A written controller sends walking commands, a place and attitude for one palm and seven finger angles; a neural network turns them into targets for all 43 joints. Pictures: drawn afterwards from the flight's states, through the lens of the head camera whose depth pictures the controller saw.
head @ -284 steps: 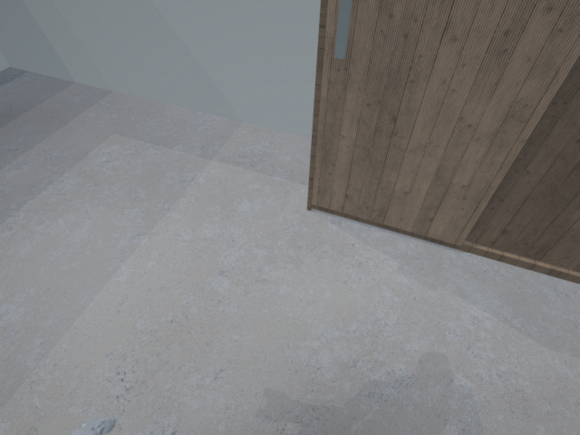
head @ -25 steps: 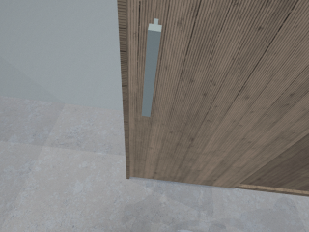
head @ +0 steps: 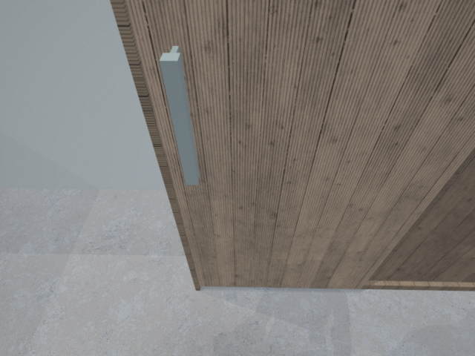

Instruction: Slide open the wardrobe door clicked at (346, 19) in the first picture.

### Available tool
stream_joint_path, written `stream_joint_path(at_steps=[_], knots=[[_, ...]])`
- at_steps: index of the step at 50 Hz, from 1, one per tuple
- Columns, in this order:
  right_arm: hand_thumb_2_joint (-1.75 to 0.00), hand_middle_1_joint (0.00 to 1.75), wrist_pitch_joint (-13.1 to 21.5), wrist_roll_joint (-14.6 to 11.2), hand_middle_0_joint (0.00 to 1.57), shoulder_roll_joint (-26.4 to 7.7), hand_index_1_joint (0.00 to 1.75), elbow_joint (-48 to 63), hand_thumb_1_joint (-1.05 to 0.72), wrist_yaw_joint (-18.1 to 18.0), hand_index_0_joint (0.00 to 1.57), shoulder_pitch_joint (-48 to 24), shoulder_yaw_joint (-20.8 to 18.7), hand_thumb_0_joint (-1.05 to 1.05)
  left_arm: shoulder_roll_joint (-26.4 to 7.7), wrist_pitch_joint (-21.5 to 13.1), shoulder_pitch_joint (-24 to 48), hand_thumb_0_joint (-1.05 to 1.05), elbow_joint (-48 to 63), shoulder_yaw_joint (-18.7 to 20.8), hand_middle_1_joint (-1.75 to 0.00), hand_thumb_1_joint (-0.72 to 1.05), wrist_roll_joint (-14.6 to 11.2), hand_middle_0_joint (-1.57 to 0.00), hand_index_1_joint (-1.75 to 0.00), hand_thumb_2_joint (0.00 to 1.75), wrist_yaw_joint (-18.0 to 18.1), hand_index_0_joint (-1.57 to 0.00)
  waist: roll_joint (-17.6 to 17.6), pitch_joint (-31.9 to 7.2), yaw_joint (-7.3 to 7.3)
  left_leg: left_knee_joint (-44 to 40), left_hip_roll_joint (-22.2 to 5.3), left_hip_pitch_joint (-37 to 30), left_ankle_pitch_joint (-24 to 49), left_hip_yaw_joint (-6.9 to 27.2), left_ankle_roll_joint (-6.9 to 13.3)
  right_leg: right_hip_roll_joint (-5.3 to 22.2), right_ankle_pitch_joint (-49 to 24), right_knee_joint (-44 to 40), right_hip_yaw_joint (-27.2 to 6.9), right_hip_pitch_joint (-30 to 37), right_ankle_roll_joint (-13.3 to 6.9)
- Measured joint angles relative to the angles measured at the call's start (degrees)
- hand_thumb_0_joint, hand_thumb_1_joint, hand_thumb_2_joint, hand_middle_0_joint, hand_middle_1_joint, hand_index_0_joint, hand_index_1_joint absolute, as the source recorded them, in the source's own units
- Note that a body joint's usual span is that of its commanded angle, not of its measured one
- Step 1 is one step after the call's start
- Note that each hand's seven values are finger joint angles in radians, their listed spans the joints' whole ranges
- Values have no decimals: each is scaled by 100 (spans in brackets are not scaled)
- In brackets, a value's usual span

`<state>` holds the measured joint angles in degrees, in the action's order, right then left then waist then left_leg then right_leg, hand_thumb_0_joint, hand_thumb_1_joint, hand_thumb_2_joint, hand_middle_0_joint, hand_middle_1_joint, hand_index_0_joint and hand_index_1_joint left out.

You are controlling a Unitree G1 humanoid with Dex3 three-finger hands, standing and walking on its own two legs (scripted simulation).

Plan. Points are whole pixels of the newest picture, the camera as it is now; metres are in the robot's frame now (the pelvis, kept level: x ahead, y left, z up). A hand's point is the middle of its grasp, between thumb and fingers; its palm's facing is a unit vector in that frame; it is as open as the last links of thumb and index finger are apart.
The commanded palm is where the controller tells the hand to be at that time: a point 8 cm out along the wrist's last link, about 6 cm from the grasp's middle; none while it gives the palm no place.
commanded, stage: come to a stop and stand still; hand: left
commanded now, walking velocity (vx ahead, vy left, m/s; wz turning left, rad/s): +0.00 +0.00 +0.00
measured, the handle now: (185, 123) +0.50 +0.12 +0.14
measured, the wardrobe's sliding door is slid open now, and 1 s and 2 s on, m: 0.00 0.00 0.00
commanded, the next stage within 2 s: look again from close up in 0.38 s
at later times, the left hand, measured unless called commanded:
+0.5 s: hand out of the picture -0.01 +0.14 -0.18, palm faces +0.05 -0.99 -0.15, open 7.4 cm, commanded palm none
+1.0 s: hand out of the picture +0.03 +0.27 -0.16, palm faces +0.01 -0.96 -0.29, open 7.4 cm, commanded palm none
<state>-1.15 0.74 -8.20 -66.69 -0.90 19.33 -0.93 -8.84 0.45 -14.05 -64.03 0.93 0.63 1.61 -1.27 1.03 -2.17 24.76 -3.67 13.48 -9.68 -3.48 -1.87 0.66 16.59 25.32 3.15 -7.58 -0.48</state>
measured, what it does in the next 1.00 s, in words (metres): stands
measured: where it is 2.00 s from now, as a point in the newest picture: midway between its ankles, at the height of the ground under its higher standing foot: outside the picture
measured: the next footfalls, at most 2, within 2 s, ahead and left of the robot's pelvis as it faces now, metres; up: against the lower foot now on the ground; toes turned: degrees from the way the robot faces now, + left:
none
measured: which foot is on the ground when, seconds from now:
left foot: down 0.00-1.00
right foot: down 0.00-1.00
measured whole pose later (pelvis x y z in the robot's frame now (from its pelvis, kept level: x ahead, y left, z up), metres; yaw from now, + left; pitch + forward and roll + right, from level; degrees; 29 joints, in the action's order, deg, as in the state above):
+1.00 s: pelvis -0.02 +0.04 -0.01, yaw +1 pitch -3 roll -1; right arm -0.4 0.9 -13.9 -55.2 0.4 12.1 -0.7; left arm -16.5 0.6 -15.3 -53.9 0.7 1.8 0.9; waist 0.2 0.3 0.1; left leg 29.1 -0.8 16.1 -10.7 -4.0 2.0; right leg 3.7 16.0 27.7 2.8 -9.0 2.5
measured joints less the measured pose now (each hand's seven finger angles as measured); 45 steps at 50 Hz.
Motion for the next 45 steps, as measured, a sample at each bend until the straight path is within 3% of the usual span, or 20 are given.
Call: stream_joint_path(at_steps=[9, 21, 31, 45], knots=[[-90, 30, 31, -23, 20, 210, 30, -125, -91, -40, 20, 0, 51, 0, 192, -30, -239, 1, -128, -36, -30, 93, -20, -20, -29, 90, 4, -20, 42, 116, 89, -51, -74, -69, -22, 66, -92, -85, 20, -62, 61, 90, -91], [-90, 30, 72, -23, 20, 145, 30, -6, -91, -115, 20, -367, 22, 1, 390, -62, -465, 1, -220, -53, -30, 91, 8, -20, -30, 90, 12, -20, 136, 153, 215, -19, -90, -121, -130, 78, -120, -102, 95, -99, 72, 179, -107], [-90, 30, 123, 22, 20, -287, 30, 900, -91, -94, 20, -415, -100, 1, 12, -139, -533, 1, 501, -12, -30, 91, 124, -20, -30, 90, 29, -20, 107, 25, 206, 729, 46, 159, -553, 130, 23, 69, 465, 526, 117, 2, 17], [-90, 30, 94, 26, 20, -494, 30, 1227, -91, 80, 20, -825, 3, 0, -669, 6, -103, 1, 1066, 2, -30, 91, 118, -20, -29, 90, -46, -20, 145, -69, 246, 672, 199, 263, -305, -14, 307, 231, 128, 414, -13, -112, 256]])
